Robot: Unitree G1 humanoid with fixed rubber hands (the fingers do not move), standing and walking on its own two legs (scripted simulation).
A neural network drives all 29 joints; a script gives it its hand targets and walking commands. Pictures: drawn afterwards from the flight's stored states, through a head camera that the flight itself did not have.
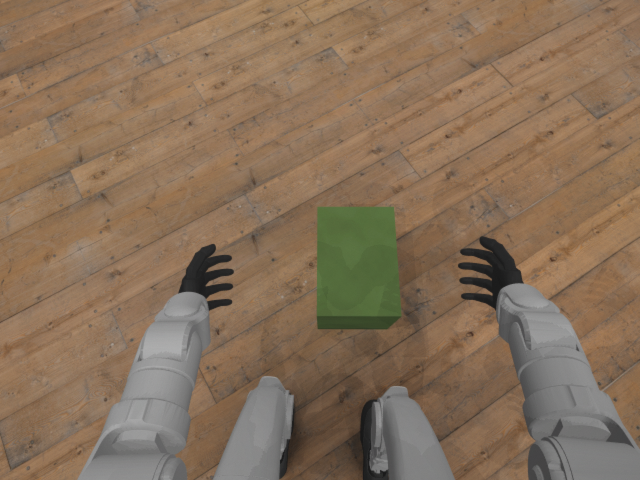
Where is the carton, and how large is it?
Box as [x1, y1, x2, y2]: [317, 207, 401, 328]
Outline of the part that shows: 317,207 318,328 387,328 401,316 393,207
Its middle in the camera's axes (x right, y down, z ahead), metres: +0.09 +0.07 +1.03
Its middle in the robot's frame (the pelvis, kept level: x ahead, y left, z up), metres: +0.53 -0.04 -0.58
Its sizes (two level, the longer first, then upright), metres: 0.274 0.192 0.211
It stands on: the floor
